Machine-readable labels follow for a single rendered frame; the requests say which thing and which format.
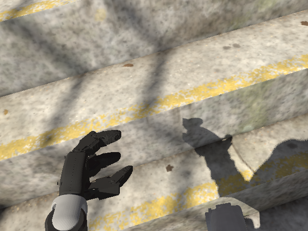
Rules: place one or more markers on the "robot left hand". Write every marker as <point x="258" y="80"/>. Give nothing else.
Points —
<point x="82" y="163"/>

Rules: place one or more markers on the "right robot thigh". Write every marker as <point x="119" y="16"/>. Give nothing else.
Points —
<point x="225" y="217"/>

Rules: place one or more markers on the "left robot forearm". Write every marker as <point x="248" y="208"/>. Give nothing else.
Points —
<point x="68" y="213"/>

